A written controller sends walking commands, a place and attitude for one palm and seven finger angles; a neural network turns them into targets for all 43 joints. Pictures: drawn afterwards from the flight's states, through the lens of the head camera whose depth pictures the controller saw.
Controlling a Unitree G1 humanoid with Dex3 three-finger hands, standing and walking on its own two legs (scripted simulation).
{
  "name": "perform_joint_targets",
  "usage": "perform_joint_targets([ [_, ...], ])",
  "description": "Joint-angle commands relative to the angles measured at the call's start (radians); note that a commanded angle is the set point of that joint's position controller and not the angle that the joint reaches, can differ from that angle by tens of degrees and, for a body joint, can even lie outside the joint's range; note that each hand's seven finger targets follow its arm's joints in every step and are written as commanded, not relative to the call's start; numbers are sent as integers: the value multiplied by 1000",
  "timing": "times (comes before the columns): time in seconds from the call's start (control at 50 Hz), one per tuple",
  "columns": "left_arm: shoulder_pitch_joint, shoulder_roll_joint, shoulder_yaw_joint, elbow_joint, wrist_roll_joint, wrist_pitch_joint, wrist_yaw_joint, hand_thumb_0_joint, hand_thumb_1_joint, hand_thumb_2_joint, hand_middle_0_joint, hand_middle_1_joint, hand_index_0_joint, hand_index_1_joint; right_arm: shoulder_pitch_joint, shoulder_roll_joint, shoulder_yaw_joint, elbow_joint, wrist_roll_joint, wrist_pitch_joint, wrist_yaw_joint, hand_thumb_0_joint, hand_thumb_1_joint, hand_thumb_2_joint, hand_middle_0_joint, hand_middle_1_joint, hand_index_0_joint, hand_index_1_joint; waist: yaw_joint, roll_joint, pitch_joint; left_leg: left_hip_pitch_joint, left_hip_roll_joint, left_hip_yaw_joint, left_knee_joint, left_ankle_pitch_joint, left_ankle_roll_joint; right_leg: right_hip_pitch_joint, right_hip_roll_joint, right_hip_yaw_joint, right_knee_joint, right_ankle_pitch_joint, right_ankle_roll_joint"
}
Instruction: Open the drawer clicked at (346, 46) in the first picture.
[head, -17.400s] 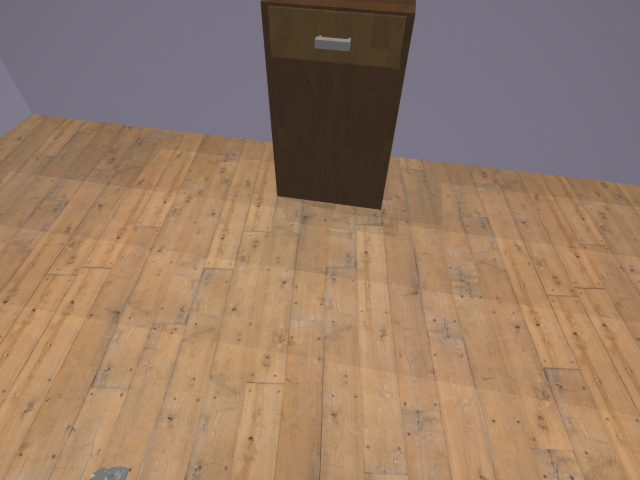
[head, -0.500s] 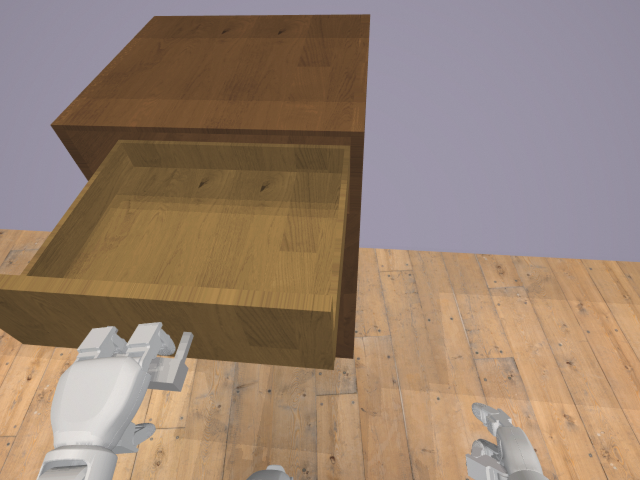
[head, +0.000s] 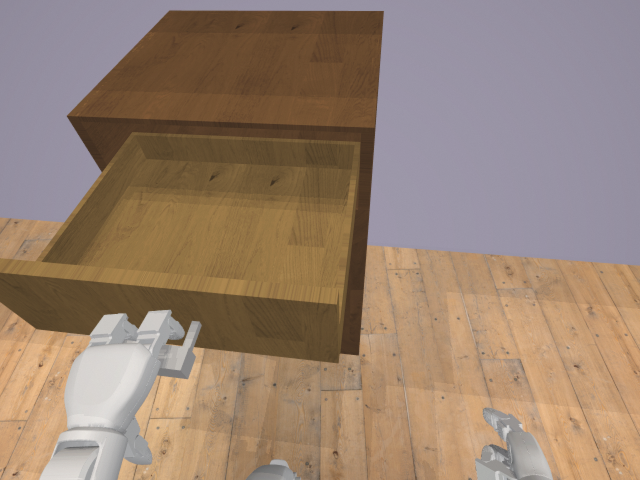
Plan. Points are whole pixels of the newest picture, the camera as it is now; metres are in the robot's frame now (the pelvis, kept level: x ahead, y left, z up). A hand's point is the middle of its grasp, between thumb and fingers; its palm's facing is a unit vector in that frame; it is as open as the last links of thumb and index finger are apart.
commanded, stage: lift the hand off the handle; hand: left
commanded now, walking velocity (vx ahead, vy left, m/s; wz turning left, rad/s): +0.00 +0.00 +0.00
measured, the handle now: (150, 340) +0.27 +0.24 +0.03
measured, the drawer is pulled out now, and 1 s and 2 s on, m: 0.30 0.30 0.30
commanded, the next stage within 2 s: draw the hand back to the body in 1.28 s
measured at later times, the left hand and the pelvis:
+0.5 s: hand (118, 361) +0.23 +0.25 +0.07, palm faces +0.05 -0.10 -0.99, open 13.3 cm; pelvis +0.00 +0.01 +0.02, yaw +0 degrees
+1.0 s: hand (84, 321) +0.23 +0.25 +0.15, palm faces +0.07 -0.11 -0.99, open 13.8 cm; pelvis +0.01 +0.02 +0.04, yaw +0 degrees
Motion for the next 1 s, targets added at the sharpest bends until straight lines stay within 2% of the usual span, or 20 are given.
perform_joint_targets([
  [0.0,-154,215,169,-203,-17,14,30,0,-500,300,-300,-1200,-300,-1200,-111,-94,-30,-158,3,-49,-15,0,-900,-900,200,300,200,300,4,-35,-192,258,-73,29,-98,147,62,-16,12,47,-209,339,14],
  [0.1,-226,244,179,-257,-36,15,16,0,-500,300,-300,-1200,-300,-1200,-117,-88,-23,-151,8,-57,-30,0,-900,-900,200,300,200,300,-2,3,-183,313,-70,26,-124,153,63,-7,13,44,-240,314,14],
  [0.12,-191,227,170,-242,-43,17,13,0,-500,300,-300,-1200,-300,-1200,-110,-85,-28,-153,12,-61,-32,0,-900,-900,200,300,200,300,-4,-1,-153,307,-69,26,-131,154,64,2,16,40,-246,319,13],
  [0.2,-219,239,179,-289,-59,13,0,0,-500,300,-300,-1200,-300,-1200,-121,-86,-19,-153,11,-71,-32,0,-900,-900,200,300,200,300,3,-6,-182,350,-69,21,-155,177,61,25,13,32,-257,330,15],
  [0.3,-183,234,179,-337,-69,20,-19,0,-500,300,-300,-1200,-300,-1200,-132,-86,-18,-160,15,-77,-26,0,-900,-900,200,300,200,300,10,2,-163,382,-65,22,-184,193,57,47,13,23,-278,329,14],
  [0.32,-168,205,148,-323,-74,30,-28,0,-500,300,-300,-1200,-300,-1200,-129,-85,-21,-159,20,-79,-25,0,-900,-900,200,300,200,300,2,9,-133,373,-65,20,-195,184,58,51,15,17,-284,323,14],
  [0.38,-197,213,144,-337,-81,48,-58,0,-500,300,-300,-1200,-300,-1200,-138,-91,-19,-161,24,-79,-25,0,-900,-900,200,300,200,300,3,2,-128,401,-61,17,-218,191,58,70,15,18,-304,324,14],
  [0.4,-194,235,160,-355,-79,50,-67,0,-500,300,-300,-1200,-300,-1200,-138,-89,-14,-161,22,-78,-24,0,-900,-900,200,300,200,300,16,-15,-159,420,-63,18,-225,201,58,86,11,19,-306,332,17],
  [0.46,-174,245,162,-377,-95,51,-99,0,-500,300,-300,-1200,-300,-1200,-148,-89,-12,-166,27,-80,-28,0,-900,-900,200,300,200,300,17,-32,-114,418,-66,20,-242,212,61,113,6,20,-328,365,22],
  [0.5,-193,277,189,-394,-95,52,-119,0,-500,300,-300,-1200,-300,-1200,-158,-90,-2,-164,28,-78,-28,0,-900,-900,200,300,200,300,25,-18,-126,439,-67,21,-254,218,59,127,3,24,-340,365,22],
  [0.54,-193,257,169,-400,-97,51,-135,0,-500,300,-300,-1200,-300,-1200,-161,-87,-2,-164,29,-78,-26,0,-900,-900,200,300,200,300,25,10,-103,454,-67,22,-267,227,57,129,5,19,-352,362,21],
  [0.6,-152,265,182,-437,-121,50,-166,0,-500,300,-300,-1200,-300,-1200,-164,-89,2,-176,34,-80,-22,0,-900,-900,200,300,200,300,30,-2,-108,475,-64,21,-284,251,56,160,3,12,-366,384,22],
  [0.62,-162,247,163,-439,-126,50,-176,0,-500,300,-300,-1200,-300,-1200,-168,-87,-2,-176,36,-79,-22,0,-900,-900,200,300,200,300,24,2,-79,472,-64,22,-291,248,56,158,5,12,-374,382,23],
  [0.66,-177,263,174,-437,-128,50,-192,0,-500,300,-300,-1200,-300,-1200,-163,-91,-2,-174,34,-80,-23,0,-900,-900,200,300,200,300,26,-25,-80,485,-62,22,-302,256,57,167,3,9,-385,389,27],
  [0.78,-182,292,204,-457,-153,63,-244,0,-500,300,-300,-1200,-300,-1200,-192,-95,10,-185,46,-78,-19,0,-900,-900,200,300,200,300,35,0,-67,513,-58,23,-335,274,53,213,2,12,-424,408,21],
  [0.84,-167,286,187,-493,-159,70,-273,0,-500,300,-300,-1200,-300,-1200,-178,-96,9,-188,45,-72,-12,0,-900,-900,200,300,200,300,37,-8,-76,532,-59,26,-351,311,54,239,-2,5,-430,438,27],
  [0.88,-164,290,194,-515,-172,84,-290,0,-500,300,-300,-1200,-300,-1200,-208,-96,16,-199,53,-71,-7,0,-900,-900,200,300,200,300,39,30,-68,541,-54,24,-361,316,50,251,0,7,-442,439,20],
  [0.9,-175,274,171,-526,-173,86,-300,0,-500,300,-300,-1200,-300,-1200,-184,-92,19,-198,50,-70,-5,0,-900,-900,200,300,200,300,36,-1,-77,545,-54,22,-369,316,52,255,-5,-2,-441,432,24],
  [0.94,-164,310,204,-537,-179,84,-313,0,-500,300,-300,-1200,-300,-1200,-185,-102,15,-200,49,-67,-6,0,-900,-900,200,300,200,300,41,-31,-72,546,-54,24,-378,335,53,275,-4,0,-450,461,28],
  [0.98,-152,336,243,-573,-190,92,-317,0,-500,300,-300,-1200,-300,-1200,-218,-100,22,-215,58,-71,0,0,-900,-900,200,300,200,300,51,11,-76,559,-47,23,-382,344,49,289,-4,3,-457,464,22],
])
